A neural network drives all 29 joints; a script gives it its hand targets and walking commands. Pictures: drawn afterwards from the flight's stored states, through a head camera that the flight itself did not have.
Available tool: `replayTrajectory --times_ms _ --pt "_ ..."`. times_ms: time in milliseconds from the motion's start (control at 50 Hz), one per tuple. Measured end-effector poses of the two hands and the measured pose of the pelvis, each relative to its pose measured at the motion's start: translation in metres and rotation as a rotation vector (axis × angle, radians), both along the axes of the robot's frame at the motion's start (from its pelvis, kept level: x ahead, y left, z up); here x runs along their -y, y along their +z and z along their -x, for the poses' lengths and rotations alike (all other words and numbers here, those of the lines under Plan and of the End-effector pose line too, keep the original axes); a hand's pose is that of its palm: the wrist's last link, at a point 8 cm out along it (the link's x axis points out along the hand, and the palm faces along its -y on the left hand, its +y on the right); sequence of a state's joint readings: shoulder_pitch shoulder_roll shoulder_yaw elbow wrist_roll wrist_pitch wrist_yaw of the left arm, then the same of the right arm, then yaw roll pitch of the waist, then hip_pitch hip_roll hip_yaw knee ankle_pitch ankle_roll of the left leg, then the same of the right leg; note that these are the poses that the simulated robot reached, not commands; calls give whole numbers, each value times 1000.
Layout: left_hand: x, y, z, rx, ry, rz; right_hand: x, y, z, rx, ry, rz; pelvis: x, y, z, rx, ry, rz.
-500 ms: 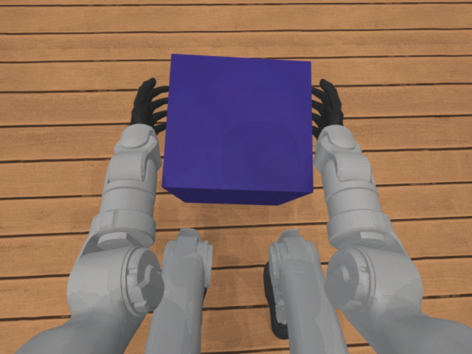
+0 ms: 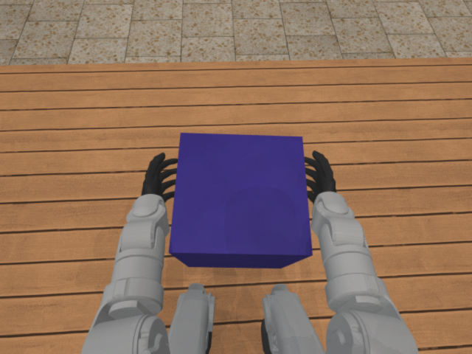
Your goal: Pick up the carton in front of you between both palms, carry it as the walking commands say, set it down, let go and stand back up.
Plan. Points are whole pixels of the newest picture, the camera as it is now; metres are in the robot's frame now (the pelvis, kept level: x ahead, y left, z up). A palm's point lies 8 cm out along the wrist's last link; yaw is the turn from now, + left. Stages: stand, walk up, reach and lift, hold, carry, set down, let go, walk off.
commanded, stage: reach and lift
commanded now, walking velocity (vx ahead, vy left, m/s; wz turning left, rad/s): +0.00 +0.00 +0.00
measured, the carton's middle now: (237, 210) +0.40 +0.01 -0.11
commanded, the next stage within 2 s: hold in 1.78 s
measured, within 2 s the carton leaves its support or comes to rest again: neither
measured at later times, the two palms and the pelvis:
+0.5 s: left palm (124, 179) +0.36 +0.15 +0.12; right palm (370, 173) +0.36 -0.15 +0.12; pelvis +0.05 +0.00 +0.13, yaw +0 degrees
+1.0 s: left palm (91, 164) +0.34 +0.15 +0.20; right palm (417, 157) +0.34 -0.15 +0.20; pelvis +0.04 +0.00 +0.17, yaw +0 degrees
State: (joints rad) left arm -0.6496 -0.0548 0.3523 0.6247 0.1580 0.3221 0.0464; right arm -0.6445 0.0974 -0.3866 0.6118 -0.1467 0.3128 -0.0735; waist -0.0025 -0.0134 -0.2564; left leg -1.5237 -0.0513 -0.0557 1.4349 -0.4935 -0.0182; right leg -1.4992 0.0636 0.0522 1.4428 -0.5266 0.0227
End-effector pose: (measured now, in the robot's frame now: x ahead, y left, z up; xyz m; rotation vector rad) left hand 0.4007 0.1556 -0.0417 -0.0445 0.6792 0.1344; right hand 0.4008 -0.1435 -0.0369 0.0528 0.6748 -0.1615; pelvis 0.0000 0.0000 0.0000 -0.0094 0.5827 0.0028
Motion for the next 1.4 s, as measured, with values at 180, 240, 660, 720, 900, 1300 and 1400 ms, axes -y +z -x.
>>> replayTrajectory --times_ms 180,240,660,720,900,1300,1400 --pt "3 60 15 -2 3 -4 3 59 14 -2 5 2 0 54 -18 108 3 -2" --pt "3 79 20 -1 5 -6 3 78 19 -1 8 2 0 71 -24 147 3 -4" --pt "6 207 51 24 8 -14 6 206 46 24 31 16 2 160 -55 498 4 -12" --pt "6 224 54 32 -2 -27 7 222 49 33 41 25 3 166 -55 553 3 -13" --pt "5 239 63 -2 -10 -37 6 237 57 -1 56 37 3 171 -45 650 1 -14" --pt "5 247 56 13 -20 -45 6 245 51 15 60 48 2 175 -47 668 1 -13" --pt "5 250 54 11 -27 -56 6 248 49 12 67 58 1 177 -53 670 1 -13"
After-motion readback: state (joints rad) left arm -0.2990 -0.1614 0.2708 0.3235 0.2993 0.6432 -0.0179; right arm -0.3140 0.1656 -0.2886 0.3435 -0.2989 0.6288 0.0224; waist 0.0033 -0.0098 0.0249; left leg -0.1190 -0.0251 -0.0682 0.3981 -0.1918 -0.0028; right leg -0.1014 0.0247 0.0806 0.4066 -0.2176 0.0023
